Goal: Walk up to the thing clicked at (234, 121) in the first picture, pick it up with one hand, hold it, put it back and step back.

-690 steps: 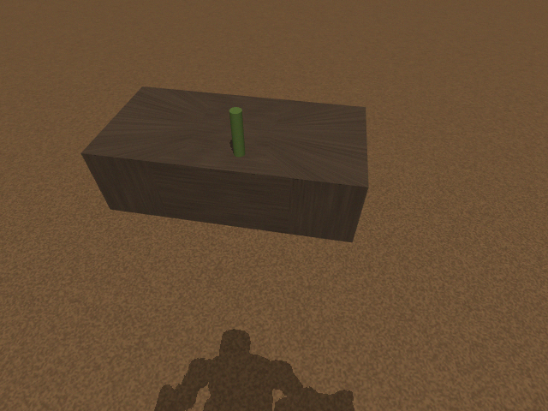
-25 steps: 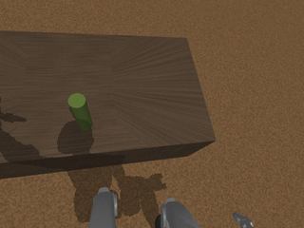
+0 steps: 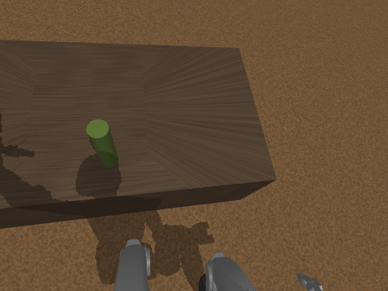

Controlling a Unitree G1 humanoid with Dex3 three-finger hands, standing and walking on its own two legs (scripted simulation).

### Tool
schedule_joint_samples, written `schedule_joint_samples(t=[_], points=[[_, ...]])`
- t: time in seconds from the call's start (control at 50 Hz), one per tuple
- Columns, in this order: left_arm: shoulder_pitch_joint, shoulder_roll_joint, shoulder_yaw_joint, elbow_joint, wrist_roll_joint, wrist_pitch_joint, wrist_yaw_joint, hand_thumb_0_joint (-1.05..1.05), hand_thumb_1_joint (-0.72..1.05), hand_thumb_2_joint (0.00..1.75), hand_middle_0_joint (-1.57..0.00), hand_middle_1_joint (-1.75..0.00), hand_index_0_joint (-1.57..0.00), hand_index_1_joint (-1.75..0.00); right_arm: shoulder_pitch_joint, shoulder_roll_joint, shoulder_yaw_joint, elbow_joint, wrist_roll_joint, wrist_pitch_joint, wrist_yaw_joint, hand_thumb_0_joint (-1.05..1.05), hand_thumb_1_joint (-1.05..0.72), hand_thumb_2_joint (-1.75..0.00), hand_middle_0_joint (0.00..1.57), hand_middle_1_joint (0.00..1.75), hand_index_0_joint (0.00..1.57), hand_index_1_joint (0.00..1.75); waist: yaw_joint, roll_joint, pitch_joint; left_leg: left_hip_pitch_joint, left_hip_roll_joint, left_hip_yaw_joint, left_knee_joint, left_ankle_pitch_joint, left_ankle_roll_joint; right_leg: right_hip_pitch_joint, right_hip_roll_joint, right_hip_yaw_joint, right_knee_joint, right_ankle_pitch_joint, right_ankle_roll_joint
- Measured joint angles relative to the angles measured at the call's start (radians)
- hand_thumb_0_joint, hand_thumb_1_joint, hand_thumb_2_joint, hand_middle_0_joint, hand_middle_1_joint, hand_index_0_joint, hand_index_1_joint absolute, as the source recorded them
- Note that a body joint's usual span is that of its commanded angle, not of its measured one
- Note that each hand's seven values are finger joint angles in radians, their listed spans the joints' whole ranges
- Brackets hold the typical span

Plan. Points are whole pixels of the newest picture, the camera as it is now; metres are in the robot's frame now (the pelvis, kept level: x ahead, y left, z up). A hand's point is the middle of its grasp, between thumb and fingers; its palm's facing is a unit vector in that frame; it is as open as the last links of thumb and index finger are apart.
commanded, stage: go down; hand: left
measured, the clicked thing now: (104, 146) +0.48 +0.21 -0.20
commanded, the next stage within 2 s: approach in 0.06 s
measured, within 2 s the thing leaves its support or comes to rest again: neither
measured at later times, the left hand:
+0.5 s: hand out of the picture +0.41 +0.38 -0.03, palm faces +0.19 -0.98 +0.07, open 17.7 cm
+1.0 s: hand (84, 154) +0.46 +0.27 -0.22, palm faces +0.17 -0.98 +0.08, open 17.8 cm
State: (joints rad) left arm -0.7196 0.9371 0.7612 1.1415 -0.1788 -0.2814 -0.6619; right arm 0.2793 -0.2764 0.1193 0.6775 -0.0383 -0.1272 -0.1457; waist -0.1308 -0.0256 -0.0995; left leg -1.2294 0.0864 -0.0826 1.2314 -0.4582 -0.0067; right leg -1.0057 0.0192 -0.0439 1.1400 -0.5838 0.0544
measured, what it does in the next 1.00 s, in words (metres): lowers itself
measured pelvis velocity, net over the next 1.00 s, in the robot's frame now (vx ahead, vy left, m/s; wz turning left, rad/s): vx -0.07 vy -0.01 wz -0.12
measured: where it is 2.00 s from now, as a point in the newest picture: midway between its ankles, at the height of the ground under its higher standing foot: outside the picture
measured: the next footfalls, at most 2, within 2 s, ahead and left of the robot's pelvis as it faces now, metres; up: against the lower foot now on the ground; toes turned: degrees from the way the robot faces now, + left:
none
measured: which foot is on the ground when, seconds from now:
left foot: down 0.00-1.00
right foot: down 0.00-1.00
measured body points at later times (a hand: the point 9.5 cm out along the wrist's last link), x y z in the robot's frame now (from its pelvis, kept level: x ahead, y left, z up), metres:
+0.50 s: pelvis -0.01 +0.00 -0.04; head +0.18 +0.08 +0.36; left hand +0.40 +0.43 -0.03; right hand +0.08 -0.27 -0.12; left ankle +0.05 +0.12 -0.63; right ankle -0.03 -0.17 -0.63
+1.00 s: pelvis -0.07 -0.01 -0.21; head +0.16 +0.05 +0.17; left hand +0.45 +0.32 -0.22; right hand +0.00 -0.26 -0.32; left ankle +0.05 +0.12 -0.63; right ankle -0.03 -0.17 -0.63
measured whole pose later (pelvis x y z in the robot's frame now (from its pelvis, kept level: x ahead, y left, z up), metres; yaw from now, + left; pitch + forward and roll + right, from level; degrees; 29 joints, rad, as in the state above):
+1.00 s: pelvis -0.07 -0.01 -0.21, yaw -7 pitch +35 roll -9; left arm -0.92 0.72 0.69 1.23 -0.10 -0.55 -0.38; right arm 0.17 -0.23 0.13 0.66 -0.13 -0.03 0.02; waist -0.18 -0.02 -0.12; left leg -2.05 0.10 -0.14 1.97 -0.56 -0.01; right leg -1.82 0.07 -0.02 1.96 -0.77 0.07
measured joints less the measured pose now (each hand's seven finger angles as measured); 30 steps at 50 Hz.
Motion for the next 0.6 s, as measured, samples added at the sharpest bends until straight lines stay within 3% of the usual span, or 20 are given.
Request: schedule_joint_samples(t=[0.2, 0.32, 0.48, 0.6], points=[[-0.012, -0.002, -0.008, 0.007, -0.011, -0.008, 0.001, -0.02, -0.39, 0.05, -0.04, -0.03, -0.04, -0.04, -0.011, -0.001, 0.004, 0.001, 0.005, -0.004, -0.004, 0.01, -0.90, -0.90, 0.21, 0.30, 0.21, 0.30, 0.004, -0.006, 0.008, 0.009, -0.001, 0.002, -0.003, 0.003, 0.000, 0.006, -0.001, 0.002, 0.002, 0.001, 0.001], [-0.011, -0.004, -0.017, 0.046, -0.022, -0.024, 0.005, -0.02, -0.49, 0.02, -0.05, -0.03, -0.05, -0.04, -0.009, -0.009, 0.001, -0.012, 0.003, -0.011, 0.002, 0.01, -0.89, -0.90, 0.20, 0.30, 0.21, 0.30, 0.004, -0.006, 0.003, -0.021, -0.001, 0.002, 0.016, 0.000, 0.001, -0.025, -0.001, 0.004, 0.024, -0.005, 0.001], [-0.016, -0.078, -0.063, 0.082, -0.048, -0.118, 0.018, -0.02, -0.58, 0.01, -0.05, -0.04, -0.05, -0.04, -0.029, -0.020, -0.002, -0.013, -0.007, -0.017, 0.028, 0.01, -0.88, -0.89, 0.20, 0.30, 0.21, 0.30, 0.009, -0.015, -0.002, -0.163, -0.006, -0.001, 0.120, -0.022, 0.006, -0.169, -0.003, 0.007, 0.144, -0.040, -0.002], [-0.051, -0.126, -0.044, 0.085, -0.033, -0.214, 0.036, -0.02, -0.60, 0.01, -0.04, -0.05, -0.05, -0.05, -0.074, -0.014, 0.001, -0.006, -0.037, -0.019, 0.055, 0.00, -0.88, -0.89, 0.20, 0.30, 0.21, 0.30, -0.022, -0.025, -0.026, -0.366, -0.006, -0.020, 0.301, -0.067, 0.005, -0.364, 0.003, 0.003, 0.338, -0.104, -0.001]])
